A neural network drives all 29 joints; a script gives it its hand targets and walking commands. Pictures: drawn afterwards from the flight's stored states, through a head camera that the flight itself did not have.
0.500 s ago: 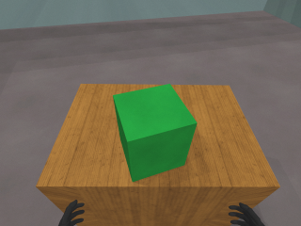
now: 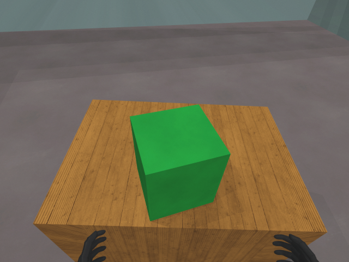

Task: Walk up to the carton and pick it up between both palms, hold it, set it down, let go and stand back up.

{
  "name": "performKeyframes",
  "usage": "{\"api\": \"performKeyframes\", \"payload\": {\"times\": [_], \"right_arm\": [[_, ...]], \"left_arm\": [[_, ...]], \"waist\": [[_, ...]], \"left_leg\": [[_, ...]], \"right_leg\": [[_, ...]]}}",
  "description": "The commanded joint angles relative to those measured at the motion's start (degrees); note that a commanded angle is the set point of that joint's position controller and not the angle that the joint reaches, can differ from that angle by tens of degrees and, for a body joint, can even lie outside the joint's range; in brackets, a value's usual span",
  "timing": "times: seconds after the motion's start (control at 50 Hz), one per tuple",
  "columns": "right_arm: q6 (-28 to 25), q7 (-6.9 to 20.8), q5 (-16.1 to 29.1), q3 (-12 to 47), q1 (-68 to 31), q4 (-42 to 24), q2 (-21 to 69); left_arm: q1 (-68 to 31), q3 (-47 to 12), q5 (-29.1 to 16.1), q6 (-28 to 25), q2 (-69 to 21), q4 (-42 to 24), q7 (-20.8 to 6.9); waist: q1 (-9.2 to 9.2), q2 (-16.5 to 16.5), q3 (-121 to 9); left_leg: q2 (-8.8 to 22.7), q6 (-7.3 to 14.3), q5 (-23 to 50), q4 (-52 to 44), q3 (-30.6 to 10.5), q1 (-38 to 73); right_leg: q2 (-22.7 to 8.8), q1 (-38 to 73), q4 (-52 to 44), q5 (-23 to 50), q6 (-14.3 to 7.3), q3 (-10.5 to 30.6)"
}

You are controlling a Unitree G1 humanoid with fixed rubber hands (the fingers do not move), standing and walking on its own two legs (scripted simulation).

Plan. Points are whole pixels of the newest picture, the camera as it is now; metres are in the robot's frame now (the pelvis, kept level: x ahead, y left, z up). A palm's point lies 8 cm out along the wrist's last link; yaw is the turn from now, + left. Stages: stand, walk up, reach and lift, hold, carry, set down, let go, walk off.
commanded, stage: reach and lift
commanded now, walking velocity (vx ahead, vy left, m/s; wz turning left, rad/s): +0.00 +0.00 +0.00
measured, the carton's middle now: (174, 162) +0.43 +0.02 -0.04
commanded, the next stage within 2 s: none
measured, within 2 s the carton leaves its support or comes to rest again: neither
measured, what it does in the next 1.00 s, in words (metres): stands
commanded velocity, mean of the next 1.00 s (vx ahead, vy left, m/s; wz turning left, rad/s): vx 0.00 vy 0.00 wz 0.00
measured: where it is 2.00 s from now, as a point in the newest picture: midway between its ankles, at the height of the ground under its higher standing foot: outside the picture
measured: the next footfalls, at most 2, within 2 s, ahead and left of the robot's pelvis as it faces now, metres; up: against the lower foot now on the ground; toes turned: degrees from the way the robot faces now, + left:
none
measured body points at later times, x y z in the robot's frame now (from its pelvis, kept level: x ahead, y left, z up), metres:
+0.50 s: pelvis -0.03 -0.02 -0.01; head -0.03 -0.01 +0.44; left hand +0.16 +0.16 -0.02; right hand +0.18 -0.30 -0.04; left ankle -0.05 +0.15 -0.73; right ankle +0.01 -0.08 -0.73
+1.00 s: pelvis -0.02 -0.01 +0.00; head +0.01 +0.00 +0.44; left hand +0.21 +0.18 +0.00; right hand +0.25 -0.29 -0.01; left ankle -0.05 +0.15 -0.73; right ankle +0.01 -0.08 -0.73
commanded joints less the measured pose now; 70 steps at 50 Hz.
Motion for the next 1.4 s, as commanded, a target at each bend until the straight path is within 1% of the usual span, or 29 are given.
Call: {"api": "performKeyframes", "payload": {"times": [0.0, 0.04, 0.12, 0.2, 0.22, 0.28, 0.36, 0.42, 0.44, 0.46, 0.56, 0.58, 0.62, 0.7, 0.72, 0.76, 0.78, 0.8, 0.82, 0.86, 0.88, 0.9, 0.96, 1.04, 1.16, 1.24, 1.28, 1.32, 1.38], "right_arm": [[-5.34, 0.1, 2.44, -4.0, -4.02, -4.53, -18.1], [-7.26, 0.37, 3.74, -3.13, -4.56, -6.51, -17.54], [-8.38, 1.2, 4.73, -2.76, -5.76, -6.2, -18.97], [-9.49, 1.63, 6.91, -1.51, -6.45, -8.12, -19.49], [-9.73, 1.69, 7.4, -1.83, -6.1, -7.97, -20.01], [-9.59, 2.65, 8.39, -1.63, -8.47, -7.23, -20.17], [-7.23, 2.79, 9.06, -0.76, -10.04, -9.78, -18.71], [-6.68, 2.47, 9.2, -1.6, -10.27, -11.21, -18.76], [-6.52, 2.32, 9.18, -0.78, -9.92, -11.33, -18.61], [-5.66, 2.48, 10.12, -0.01, -11.89, -11.01, -18.43], [-3.29, 1.85, 9.01, -0.83, -17.08, -12.64, -19.28], [-2.75, 1.83, 8.14, -1.65, -17.09, -13.31, -20.2], [-2.12, 1.22, 7.95, -1.56, -17.78, -15.76, -19.25], [-0.79, -0.19, 7.92, -1.73, -19.01, -18.88, -19.04], [-0.4, 0.02, 6.98, -2.64, -19.95, -18.45, -21.13], [-0.38, -0.33, 6.7, -3.0, -19.92, -16.78, -20.9], [-0.66, -0.56, 7.24, -2.51, -18.85, -16.75, -19.72], [-0.51, -0.47, 8.16, -1.53, -19.71, -13.91, -20.22], [-0.53, -0.43, 7.98, -0.82, -20.79, -15.01, -21.03], [-1.2, -0.2, 8.63, -2.65, -22.19, -15.15, -21.69], [-1.5, 0.21, 8.45, -2.86, -22.3, -15.08, -21.74], [-1.09, 0.2, 9.37, -1.69, -21.85, -12.87, -20.47], [-1.08, 0.42, 9.41, -1.54, -25.0, -13.58, -21.56], [-1.07, 0.37, 10.68, -1.4, -26.41, -10.92, -22.86], [0.07, 0.11, 11.06, -1.64, -33.76, -10.53, -23.14], [0.62, 0.01, 11.88, -1.43, -34.04, -9.18, -24.36], [1.51, -0.31, 10.65, -1.54, -35.16, -6.26, -24.19], [2.45, -0.72, 10.88, -1.83, -39.43, -8.87, -24.95], [3.23, -0.95, 10.24, -2.21, -41.48, -11.59, -24.67]], "left_arm": [[-1.87, -0.04, 0.27, -5.14, 0.06, -11.38, 0.63], [-0.77, -0.95, 0.35, -6.25, -0.45, -13.74, 0.91], [-1.36, -1.38, -1.14, -7.73, -2.1, -13.35, 1.53], [-2.54, -1.76, -1.45, -8.8, -1.97, -15.87, 2.14], [-1.73, -2.32, -1.5, -8.52, -2.21, -16.45, 2.39], [-5.9, -4.07, -2.59, -8.5, -3.66, -19.57, 3.61], [-8.13, -4.46, -3.29, -6.47, -4.3, -17.4, 4.2], [-10.12, -3.9, -2.38, -5.46, -4.08, -18.92, 4.77], [-9.54, -3.45, -2.61, -5.17, -3.86, -17.74, 4.6], [-11.78, -3.19, -1.99, -4.46, -3.94, -19.96, 5.17], [-17.68, -3.36, -1.51, -0.82, -5.69, -18.67, 5.71], [-17.16, -3.75, -1.74, -0.27, -5.58, -18.81, 5.68], [-18.02, -1.91, -1.79, 0.62, -4.38, -18.8, 5.9], [-20.4, 0.94, -1.75, 2.12, -3.6, -17.94, 5.77], [-20.8, -0.91, -2.45, 2.55, -4.78, -19.54, 5.72], [-21.33, -0.3, -1.93, 2.22, -4.17, -20.81, 5.85], [-19.44, -0.61, -2.33, 2.08, -4.55, -19.51, 5.11], [-20.05, -1.21, -2.26, 2.31, -5.24, -19.62, 4.89], [-20.02, -0.55, -2.3, 2.3, -5.37, -19.81, 4.62], [-21.54, -0.91, -1.65, 1.65, -4.68, -23.27, 4.87], [-21.35, -0.74, -2.26, 1.28, -4.56, -22.22, 5.09], [-21.21, 0.16, -1.61, 1.63, -4.35, -21.2, 5.05], [-22.58, -0.17, -2.39, 1.81, -3.63, -21.89, 4.87], [-21.53, -0.3, -1.42, 1.92, -3.69, -23.92, 4.65], [-27.32, -1.0, -1.71, 3.23, -2.97, -24.18, 4.68], [-24.98, -0.36, -1.91, 4.83, -3.75, -24.56, 4.54], [-26.18, -1.3, -2.63, 5.98, -4.13, -22.74, 3.97], [-29.16, -0.22, -2.19, 6.84, -2.8, -23.39, 4.02], [-32.09, -0.45, -3.8, 7.68, -2.54, -24.84, 4.12]], "waist": [[-0.96, -5.84, -3.61], [0.85, -4.82, -6.3], [-0.05, -9.02, -5.29], [0.91, -8.49, -6.75], [0.0, -9.06, -7.58], [-1.12, -6.74, -6.62], [-0.77, -9.9, -5.9], [-0.44, -7.89, -6.4], [-0.39, -9.98, -5.79], [0.8, -7.79, -6.69], [0.01, -7.21, -5.19], [-0.45, -9.74, -3.81], [1.55, -9.52, -6.06], [2.46, -10.84, -7.65], [0.89, -10.77, -7.8], [1.65, -9.32, -9.77], [1.36, -10.37, -9.95], [0.56, -8.68, -9.7], [1.28, -10.56, -10.41], [1.16, -7.44, -13.92], [1.63, -9.07, -12.96], [2.03, -7.0, -12.43], [1.67, -9.24, -13.48], [1.84, -6.16, -17.0], [2.56, -5.13, -18.76], [3.67, -5.28, -20.67], [2.28, -4.71, -19.09], [3.73, -4.73, -20.95], [3.61, -6.84, -23.41]], "left_leg": [[-4.11, 0.76, 20.27, -3.63, 1.76, -10.17], [-4.27, 0.5, 20.52, -2.07, 2.34, -12.87], [-4.41, 1.25, 15.92, -2.01, 2.34, -14.71], [-4.68, 1.43, 13.49, -0.78, 2.56, -18.19], [-4.94, 1.68, 13.75, -0.26, 2.85, -18.72], [-4.54, 1.46, 8.02, -0.42, 2.13, -19.55], [-4.4, 2.57, 1.91, -0.36, 1.7, -20.77], [-4.61, 2.15, 2.97, -0.36, 1.61, -21.02], [-4.57, 2.16, 4.51, -0.64, 1.35, -20.5], [-4.64, 2.19, 3.02, -0.67, 2.09, -20.05], [-4.24, 1.91, -0.52, -1.29, 0.86, -19.77], [-4.44, 2.38, -1.73, -1.88, 0.51, -17.66], [-4.33, 2.23, -0.25, -1.76, 1.17, -18.84], [-4.85, 2.11, 2.16, -2.07, 2.45, -19.46], [-4.46, 1.95, 3.23, -2.86, 1.84, -18.57], [-4.47, 1.71, 5.58, -2.47, 2.46, -17.98], [-4.71, 1.52, 8.11, -2.35, 2.64, -18.43], [-4.81, 1.2, 10.3, -2.3, 2.58, -17.57], [-4.67, 1.34, 9.7, -2.65, 2.45, -17.23], [-4.52, 0.82, 11.25, -2.39, 2.2, -15.24], [-4.34, 1.02, 11.01, -2.91, 1.68, -16.09], [-4.38, 0.76, 12.37, -3.12, 2.03, -14.69], [-4.45, 1.25, 12.15, -3.59, 1.91, -15.88], [-4.86, 0.24, 21.1, -2.99, 2.45, -14.44], [-4.54, 0.23, 19.2, -3.5, 2.03, -14.2], [-4.65, -0.26, 28.16, -3.03, 2.09, -12.15], [-4.54, -0.41, 28.69, -2.84, 1.32, -9.99], [-4.66, -0.38, 28.59, -3.27, 1.87, -10.5], [-4.69, 0.11, 27.37, -3.47, 1.82, -11.18]], "right_leg": [[-0.7, 11.72, -3.01, 21.12, 0.37, 6.25], [-1.19, 13.19, -1.86, 22.14, 0.32, 6.79], [-2.03, 11.4, -2.49, 15.6, 1.15, 8.03], [-3.36, 12.44, -1.26, 14.0, 1.65, 10.07], [-3.2, 12.93, -0.7, 14.61, 1.65, 9.98], [-4.11, 9.74, -2.03, 4.56, 1.29, 10.87], [-5.77, 7.33, -3.96, -7.5, 1.85, 13.55], [-5.98, 7.89, -3.69, -5.33, 2.0, 14.15], [-5.41, 7.43, -3.73, -3.14, 2.17, 14.0], [-5.26, 6.95, -3.11, -4.59, 1.99, 13.31], [-5.35, 5.97, -3.62, -7.25, 0.53, 13.73], [-4.3, 4.13, -4.43, -9.76, 0.73, 12.8], [-5.54, 6.57, -4.98, -8.61, 0.95, 14.29], [-6.8, 10.68, -5.2, -4.14, 1.78, 16.22], [-5.58, 9.71, -4.55, -1.28, 1.45, 14.15], [-4.98, 11.17, -3.22, 4.92, 0.72, 13.6], [-5.49, 12.95, -3.7, 9.31, 0.79, 14.0], [-4.67, 12.88, -3.0, 12.1, 0.54, 13.13], [-5.0, 13.61, -3.53, 12.36, 0.71, 13.66], [-3.82, 13.74, -3.14, 11.97, 0.03, 12.53], [-3.15, 13.05, -3.08, 11.75, -0.31, 11.93], [-2.88, 12.87, -3.41, 12.63, -0.64, 11.73], [-3.23, 14.24, -3.48, 14.77, -0.33, 12.12], [-1.45, 15.84, -2.51, 24.69, -1.16, 10.54], [-0.88, 15.24, -3.25, 20.41, -1.86, 9.88], [0.73, 15.19, -3.05, 28.16, -2.77, 9.2], [1.79, 13.38, -3.54, 26.05, -3.47, 7.7], [1.65, 13.26, -3.91, 25.53, -3.34, 7.83], [1.66, 15.33, -3.83, 26.47, -2.95, 8.66]]}}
